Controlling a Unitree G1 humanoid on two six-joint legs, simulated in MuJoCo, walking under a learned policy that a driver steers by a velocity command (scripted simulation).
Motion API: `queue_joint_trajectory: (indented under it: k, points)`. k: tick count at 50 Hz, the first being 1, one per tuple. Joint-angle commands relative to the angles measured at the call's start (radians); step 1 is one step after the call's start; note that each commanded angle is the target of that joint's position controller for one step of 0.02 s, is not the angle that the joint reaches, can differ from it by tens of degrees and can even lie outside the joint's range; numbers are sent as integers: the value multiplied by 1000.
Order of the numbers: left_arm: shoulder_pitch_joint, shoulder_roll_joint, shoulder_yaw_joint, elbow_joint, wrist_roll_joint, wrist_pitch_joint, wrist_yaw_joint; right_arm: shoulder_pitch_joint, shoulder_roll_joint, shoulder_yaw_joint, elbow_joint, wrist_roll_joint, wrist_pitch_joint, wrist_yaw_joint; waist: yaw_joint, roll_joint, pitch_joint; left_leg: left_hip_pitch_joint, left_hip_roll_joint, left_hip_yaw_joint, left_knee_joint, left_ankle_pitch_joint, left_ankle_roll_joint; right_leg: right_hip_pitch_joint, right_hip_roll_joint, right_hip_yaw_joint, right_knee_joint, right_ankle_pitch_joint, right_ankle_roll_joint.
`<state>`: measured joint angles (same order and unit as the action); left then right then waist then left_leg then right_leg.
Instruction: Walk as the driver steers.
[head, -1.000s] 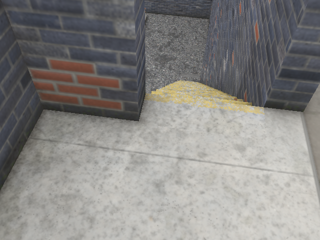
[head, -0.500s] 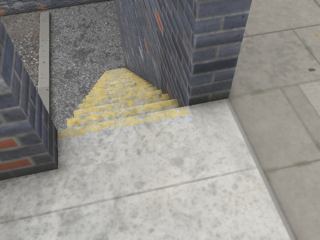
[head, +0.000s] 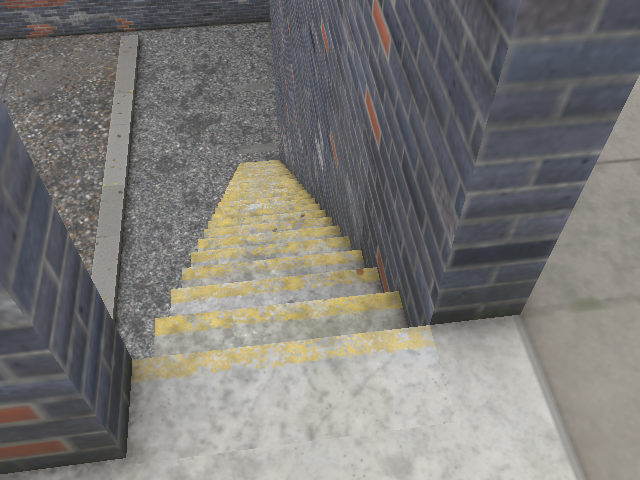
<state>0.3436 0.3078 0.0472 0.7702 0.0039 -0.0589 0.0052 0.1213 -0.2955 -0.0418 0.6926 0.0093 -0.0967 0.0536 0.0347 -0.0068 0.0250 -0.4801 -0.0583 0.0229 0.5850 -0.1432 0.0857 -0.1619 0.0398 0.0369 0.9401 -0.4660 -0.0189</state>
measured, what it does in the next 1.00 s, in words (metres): walks ahead, turning left: right foot, then left foot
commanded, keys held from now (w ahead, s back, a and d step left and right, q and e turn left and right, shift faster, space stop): w+q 0.62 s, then w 0.20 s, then w+e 0.18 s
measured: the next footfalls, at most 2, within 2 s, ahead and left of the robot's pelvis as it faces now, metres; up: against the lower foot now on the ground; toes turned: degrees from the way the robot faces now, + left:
right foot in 0.42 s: +0.41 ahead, -0.09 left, +0.00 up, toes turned +19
left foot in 0.86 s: +0.50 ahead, +0.25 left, +0.00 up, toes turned +29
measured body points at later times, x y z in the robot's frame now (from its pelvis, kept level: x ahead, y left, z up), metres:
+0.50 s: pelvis +0.27 -0.01 +0.01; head +0.30 -0.01 +0.46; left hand +0.38 +0.29 -0.07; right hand +0.40 -0.27 -0.11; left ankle +0.13 +0.08 -0.64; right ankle +0.37 -0.10 -0.72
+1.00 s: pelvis +0.44 +0.11 +0.01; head +0.47 +0.15 +0.45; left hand +0.37 +0.39 -0.14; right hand +0.69 -0.05 -0.09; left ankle +0.47 +0.23 -0.72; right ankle +0.47 -0.06 -0.61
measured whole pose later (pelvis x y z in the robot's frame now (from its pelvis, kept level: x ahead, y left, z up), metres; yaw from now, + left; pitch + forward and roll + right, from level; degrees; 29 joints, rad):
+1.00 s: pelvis +0.44 +0.11 +0.01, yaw +25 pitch +0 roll -1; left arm 0.29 0.30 0.05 0.83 -0.02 0.04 0.06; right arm 0.17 -0.21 -0.03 0.67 0.00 0.01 -0.01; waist 0.02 -0.03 0.09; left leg -0.39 0.02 0.07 0.60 -0.20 0.05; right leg -0.50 0.03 0.12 1.30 -0.60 0.06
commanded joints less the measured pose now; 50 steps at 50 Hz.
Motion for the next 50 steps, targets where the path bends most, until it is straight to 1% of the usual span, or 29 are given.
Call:
queue_joint_trajectory:
  k: [1, 2, 3, 5, 7, 11, 15, 17, 19, 20, 21, 22, 23, 24, 25, 27, 29, 31, 36, 39, 40, 42, 43, 44, 45, 46, 47, 48, 50]
  points:
    - [-67, 130, 11, -143, -43, -70, -19, 256, -131, -47, -19, 15, 8, -16, -134, 115, -203, 702, 341, -607, -271, -146, 238, -634, -57, 80, 416, 17, -1]
    - [-118, 119, 8, -153, -25, -75, -17, 206, -119, -41, -30, 8, 11, -18, -105, 25, -109, 552, 300, -521, -291, -51, 215, -619, -89, 61, 322, 76, -4]
    - [-126, 121, 16, -154, 0, -69, -10, 172, -104, -36, -43, 1, 9, -20, -73, 7, -73, 449, 265, -460, -310, 54, 202, -565, -118, 60, 235, 121, 2]
    - [-89, 101, 11, -157, 20, -53, -10, 142, -123, -41, -58, -13, 6, -30, -30, 52, -50, 331, 242, -427, -356, 175, 223, -491, -133, 48, 162, 145, 33]
    - [-84, 82, 4, -155, 22, -38, -2, 144, -135, -47, -54, -8, 4, -40, -18, 65, -42, 257, 209, -355, -379, 230, 228, -463, -124, 25, 67, 192, 66]
    - [-259, 36, -12, -185, 16, -28, 4, 206, -172, -62, -21, 2, 12, -55, -72, 58, -10, 173, 137, -273, -371, 186, 157, -385, -60, 3, -253, 463, 86]
    - [-330, 73, 1, -202, 2, -32, -4, 280, -175, -68, 21, 17, 24, -63, -99, 102, -21, 236, 152, -342, -286, 120, 113, -306, -20, 42, -413, 520, 84]
    - [-339, 88, 13, -208, -7, -27, -13, 269, -144, -58, 11, 14, 45, -81, -85, 125, -39, 295, 161, -407, -203, 99, 100, -287, -9, 63, -448, 452, 73]
    - [-207, 112, 32, -170, -1, -39, -22, 222, -129, -50, -16, 15, 65, -83, -15, 143, -89, 292, 155, -457, -95, 177, 77, -118, -17, 54, -485, 432, 20]
    - [-105, 147, 48, -150, 6, -47, -16, 198, -123, -42, -33, 1, 72, -81, 37, 111, -166, 256, 104, -405, 63, 213, 42, 50, -63, 53, -523, 404, -21]
    - [36, 204, 61, -146, 25, -48, -8, 244, -49, -17, -46, -17, 70, -78, 77, -16, -320, 124, 31, -307, 374, -25, 0, 320, -272, 268, -499, 301, -110]
    - [58, 271, 75, -109, 24, -29, -11, 422, 2, 5, -65, 4, 62, -69, -21, -344, -374, -199, -71, -203, 635, -514, -47, 515, -486, 741, -592, 178, -277]
    - [38, 179, 60, -108, 8, -26, -7, 392, -107, -16, -30, 17, 56, -69, 8, -203, -253, -327, 43, -209, 766, -454, -61, 429, -500, 774, -635, -51, -257]
    - [12, 123, 46, -110, 5, -19, 0, 269, -156, -29, -46, 13, 62, -70, 45, -96, -134, -349, 70, -174, 801, -362, -70, 318, -442, 608, -642, -39, -203]
    - [-32, 106, 38, -111, 10, -13, 2, 222, -151, -31, -54, 5, 70, -71, 31, -40, -71, -326, 95, -149, 785, -299, -74, 207, -383, 475, -651, 69, -168]
    - [-86, 83, 28, -98, 17, -12, 7, 208, -124, -32, -68, 4, 82, -63, -15, -98, -3, -264, 144, -145, 696, -215, -77, 54, -293, 298, -700, 177, -143]
    - [-81, 81, 35, -70, 6, -13, 4, 218, -80, -26, -70, 16, 92, -59, -26, -140, 14, -222, 155, -109, 606, -196, -83, -6, -259, 182, -742, 263, -152]
    - [-57, 99, 44, -46, -8, -19, 12, 192, -55, -21, -95, -3, 102, -60, -14, -139, 24, -228, 170, -101, 506, -157, -101, 10, -281, 126, -749, 313, -178]
    - [-53, 141, 53, -30, 1, -11, -5, 112, -4, 4, -90, -1, 66, -40, 5, -68, 36, -55, 142, -33, 215, 68, -82, -75, -246, -17, -707, 470, -185]
    - [24, 171, 60, 20, -40, -14, -7, 48, -20, -1, -115, 11, 62, -39, 14, -117, 41, -6, 95, -2, 103, 18, -59, 2, -300, 10, -642, 539, -187]
    - [11, 168, 53, 33, -26, 8, 0, 73, -11, -1, -108, -4, 69, -42, -21, -94, 32, 47, 78, 10, 56, -29, -48, 24, -316, 13, -577, 678, -181]
    - [-2, 157, 40, 37, -22, 34, 10, 264, -88, -50, -57, -5, 73, -50, -135, 7, -116, 372, 25, 61, -50, 97, -17, -27, -243, -57, -301, 821, -121]
    - [14, 82, 11, 29, 0, 30, 9, 401, -181, -77, -49, -10, 79, -68, -188, 144, -227, 590, 253, -231, -78, 116, 59, -209, -164, -93, 55, 463, -45]
    - [157, 21, -3, 29, -8, 48, 26, 394, -290, -79, -88, -36, 59, -65, -114, 187, -292, 684, 574, -774, -144, 523, 140, -420, 79, 143, 348, -158, 18]
    - [63, 87, 17, 17, -55, 35, 24, 332, -165, -61, -48, -8, 83, -50, -124, 260, -250, 528, 459, -431, -155, 669, 218, -435, 2, 145, 457, -187, 35]
    - [-9, 92, 19, -13, -44, 31, 26, 198, -56, -23, -53, 10, 73, -49, -92, 291, -106, 425, 420, -283, -68, 1165, 199, -461, -3, 174, 423, -246, 43]
    - [64, 76, 17, 37, -22, 57, 44, 181, -32, -21, -44, 13, 85, -54, -54, 169, -129, 441, 400, -226, -48, 1132, 157, -473, -24, 151, 413, -252, 64]
    - [107, 82, 26, 51, -17, 91, 59, 139, -26, -21, -50, 3, 104, -62, -24, 139, -137, 388, 375, -169, -74, 946, 136, -435, -35, 115, 406, -200, 83]
    - [106, 83, 38, 41, -32, 154, 79, 65, -61, -27, -79, -32, 121, -74, 2, 111, -114, 237, 367, -112, -143, 710, 144, -365, -10, 68, 495, -70, 102]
